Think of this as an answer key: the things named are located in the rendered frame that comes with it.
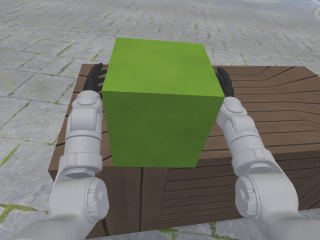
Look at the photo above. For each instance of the robot right upper arm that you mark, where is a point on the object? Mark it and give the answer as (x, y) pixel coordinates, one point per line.
(270, 201)

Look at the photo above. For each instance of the carton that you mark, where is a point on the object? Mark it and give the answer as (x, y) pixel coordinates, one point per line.
(161, 99)

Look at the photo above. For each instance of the robot right forearm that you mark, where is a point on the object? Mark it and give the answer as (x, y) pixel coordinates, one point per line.
(249, 155)

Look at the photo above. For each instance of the robot left hand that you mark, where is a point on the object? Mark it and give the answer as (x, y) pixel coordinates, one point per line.
(92, 79)

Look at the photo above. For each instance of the robot left forearm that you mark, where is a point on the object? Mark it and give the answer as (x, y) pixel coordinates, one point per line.
(83, 138)

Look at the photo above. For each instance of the robot left upper arm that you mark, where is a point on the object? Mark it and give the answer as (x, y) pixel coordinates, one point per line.
(75, 207)

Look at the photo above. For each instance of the robot right hand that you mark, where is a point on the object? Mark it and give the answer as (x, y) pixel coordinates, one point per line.
(225, 82)

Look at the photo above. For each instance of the pedestal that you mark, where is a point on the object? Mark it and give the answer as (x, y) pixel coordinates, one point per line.
(284, 103)

